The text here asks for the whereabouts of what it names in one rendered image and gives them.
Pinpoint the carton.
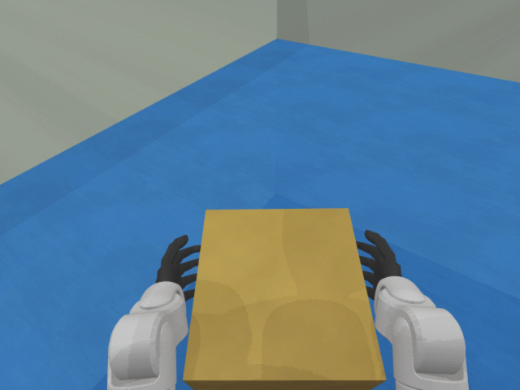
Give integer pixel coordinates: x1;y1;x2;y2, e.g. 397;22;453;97
183;208;386;390

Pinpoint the robot left hand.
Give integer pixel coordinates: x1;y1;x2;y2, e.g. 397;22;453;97
155;235;201;302

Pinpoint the right robot forearm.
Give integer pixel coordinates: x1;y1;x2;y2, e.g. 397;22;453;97
374;276;469;390

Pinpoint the robot right hand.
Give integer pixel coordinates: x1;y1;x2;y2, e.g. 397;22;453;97
356;230;402;301

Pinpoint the left robot forearm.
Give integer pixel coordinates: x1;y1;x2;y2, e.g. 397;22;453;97
107;281;189;390

